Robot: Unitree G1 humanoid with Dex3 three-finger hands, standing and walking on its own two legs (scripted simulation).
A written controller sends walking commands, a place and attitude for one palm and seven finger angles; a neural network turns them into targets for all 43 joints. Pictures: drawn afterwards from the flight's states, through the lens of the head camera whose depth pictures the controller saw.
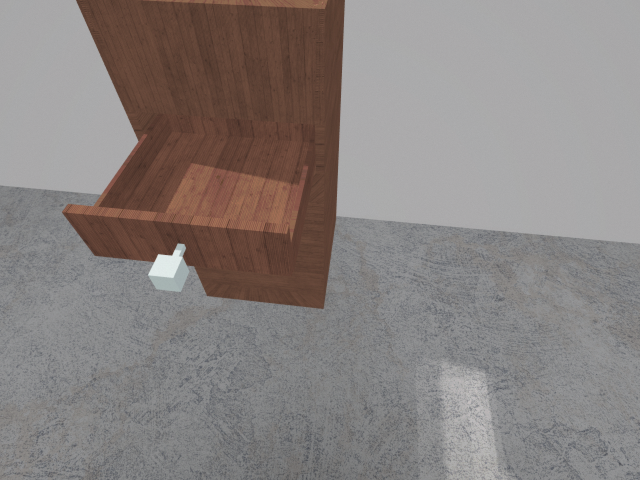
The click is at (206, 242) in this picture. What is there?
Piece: drawer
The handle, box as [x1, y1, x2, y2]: [148, 244, 188, 291]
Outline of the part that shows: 184,244 177,244 171,256 158,254 148,274 156,288 180,291 188,273 188,269 182,258 182,254 185,249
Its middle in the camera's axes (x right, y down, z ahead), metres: -0.25 +0.04 +0.66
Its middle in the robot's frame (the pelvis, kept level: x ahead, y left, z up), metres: +0.45 +0.28 -0.07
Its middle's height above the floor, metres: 0.71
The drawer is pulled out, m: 0.30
